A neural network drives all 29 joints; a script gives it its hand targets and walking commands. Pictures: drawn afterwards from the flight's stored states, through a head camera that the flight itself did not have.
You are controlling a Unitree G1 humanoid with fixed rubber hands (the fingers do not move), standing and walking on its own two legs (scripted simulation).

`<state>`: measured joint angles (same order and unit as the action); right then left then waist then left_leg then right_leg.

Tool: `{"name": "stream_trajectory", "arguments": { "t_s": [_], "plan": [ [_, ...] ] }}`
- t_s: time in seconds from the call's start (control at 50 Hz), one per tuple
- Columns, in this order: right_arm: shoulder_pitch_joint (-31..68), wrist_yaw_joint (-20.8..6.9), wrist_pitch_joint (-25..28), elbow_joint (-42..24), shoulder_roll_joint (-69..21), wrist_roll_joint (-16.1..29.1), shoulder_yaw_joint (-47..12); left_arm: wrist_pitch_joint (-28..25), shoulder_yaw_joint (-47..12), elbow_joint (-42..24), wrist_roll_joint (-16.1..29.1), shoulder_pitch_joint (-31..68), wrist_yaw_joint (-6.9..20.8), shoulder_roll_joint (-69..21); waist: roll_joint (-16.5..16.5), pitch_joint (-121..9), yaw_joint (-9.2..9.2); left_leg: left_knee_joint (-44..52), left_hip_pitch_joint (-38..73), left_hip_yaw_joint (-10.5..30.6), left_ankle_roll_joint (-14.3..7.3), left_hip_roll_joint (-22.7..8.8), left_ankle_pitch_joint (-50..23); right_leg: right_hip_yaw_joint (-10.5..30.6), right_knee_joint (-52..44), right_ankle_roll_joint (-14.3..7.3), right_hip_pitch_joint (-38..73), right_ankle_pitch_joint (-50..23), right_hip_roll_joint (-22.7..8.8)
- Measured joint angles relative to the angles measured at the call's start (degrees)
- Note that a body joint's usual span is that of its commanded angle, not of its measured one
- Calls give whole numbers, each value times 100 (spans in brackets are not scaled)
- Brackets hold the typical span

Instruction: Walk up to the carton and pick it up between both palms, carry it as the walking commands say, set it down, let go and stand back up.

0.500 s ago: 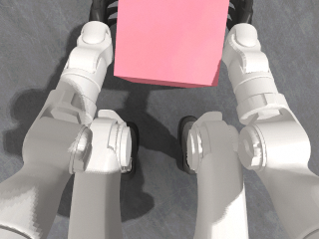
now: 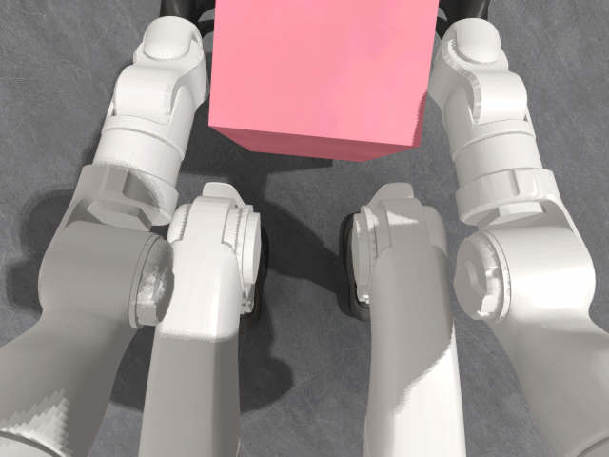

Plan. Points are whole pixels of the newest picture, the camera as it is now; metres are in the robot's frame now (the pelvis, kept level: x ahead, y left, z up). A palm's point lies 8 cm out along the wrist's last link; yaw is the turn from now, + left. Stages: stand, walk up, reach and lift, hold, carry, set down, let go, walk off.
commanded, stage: reach and lift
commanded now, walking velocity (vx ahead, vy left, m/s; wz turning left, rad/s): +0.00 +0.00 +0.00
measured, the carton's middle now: (316, 72) +0.50 -0.02 -0.18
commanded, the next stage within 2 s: none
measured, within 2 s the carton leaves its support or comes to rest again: neither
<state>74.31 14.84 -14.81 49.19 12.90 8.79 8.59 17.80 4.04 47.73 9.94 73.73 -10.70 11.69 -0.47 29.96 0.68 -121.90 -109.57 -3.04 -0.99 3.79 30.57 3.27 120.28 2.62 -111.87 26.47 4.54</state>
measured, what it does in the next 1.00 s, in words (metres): rises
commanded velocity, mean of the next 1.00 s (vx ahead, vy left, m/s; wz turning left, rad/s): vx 0.00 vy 0.00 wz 0.00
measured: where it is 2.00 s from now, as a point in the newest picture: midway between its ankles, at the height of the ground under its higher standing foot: (304, 290)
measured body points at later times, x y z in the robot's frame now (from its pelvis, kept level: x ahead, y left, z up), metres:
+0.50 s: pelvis -0.01 +0.00 +0.05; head +0.30 -0.01 +0.37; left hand +0.54 +0.12 -0.03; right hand +0.53 -0.17 -0.03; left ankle +0.15 +0.10 -0.36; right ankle +0.17 -0.12 -0.36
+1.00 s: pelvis -0.01 +0.00 +0.10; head +0.27 -0.01 +0.44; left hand +0.52 +0.11 +0.04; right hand +0.51 -0.17 +0.04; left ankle +0.15 +0.10 -0.36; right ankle +0.17 -0.12 -0.36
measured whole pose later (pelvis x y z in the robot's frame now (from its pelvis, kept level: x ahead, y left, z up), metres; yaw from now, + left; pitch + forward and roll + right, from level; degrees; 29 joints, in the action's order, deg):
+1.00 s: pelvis -0.01 +0.00 +0.10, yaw -1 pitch +11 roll +2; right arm 69.6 13.8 -24.6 39.5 9.8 2.8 13.7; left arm 25.8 8.8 41.9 4.9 71.2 -9.0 8.7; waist -0.5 29.9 0.7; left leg -104.4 -87.7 -2.2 -1.0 3.9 28.4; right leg 4.3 103.1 2.5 -90.0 24.5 4.5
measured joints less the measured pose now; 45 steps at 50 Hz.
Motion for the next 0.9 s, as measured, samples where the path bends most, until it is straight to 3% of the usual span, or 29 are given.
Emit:
{"name": "stream_trajectory", "arguments": {
  "t_s": [0.22, 0.48, 0.68, 0.9],
  "plan": [
    [-2, -40, -491, -391, -80, -299, 200, 331, 190, -226, -154, 4, 78, -52, 0, 5, 0, 239, 311, 15, 0, 8, -2, 13, -228, 0, 306, 0, 0],
    [-72, -98, -639, -534, -246, -564, 506, 578, 459, -376, -383, 2, 149, -154, 0, -6, 0, 751, 1016, 50, 0, 10, -30, 34, -748, 0, 1023, -17, 0],
    [-417, -107, -752, -949, -291, -579, 509, 704, 478, -582, -423, -100, 164, -242, 0, -2, 0, 1098, 1376, 68, 0, 10, -75, 52, -1090, 0, 1384, -59, 0],
    [-459, -108, -933, -966, -300, -579, 509, 787, 479, -584, -500, -214, 167, -294, 0, -4, 0, 1531, 1955, 78, 0, 10, -160, 85, -1498, -10, 1949, -136, 1]
  ]
}}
